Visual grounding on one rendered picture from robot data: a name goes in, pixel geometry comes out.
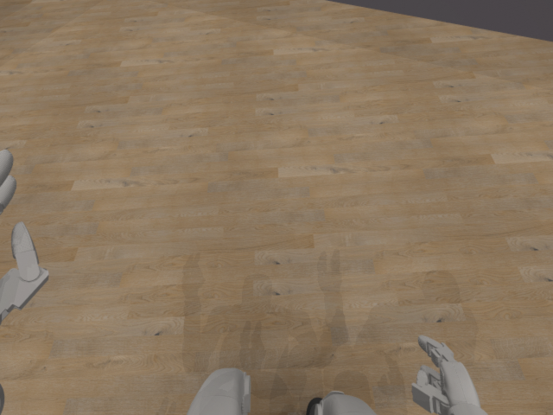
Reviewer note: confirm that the right robot shin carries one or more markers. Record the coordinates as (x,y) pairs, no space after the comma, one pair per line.
(333,392)

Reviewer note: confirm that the robot left thigh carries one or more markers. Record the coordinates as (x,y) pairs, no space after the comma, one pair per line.
(227,391)

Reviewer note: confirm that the robot right hand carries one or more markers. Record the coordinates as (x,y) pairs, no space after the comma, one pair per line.
(437,392)

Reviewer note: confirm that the robot left hand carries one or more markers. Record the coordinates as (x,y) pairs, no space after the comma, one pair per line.
(17,287)

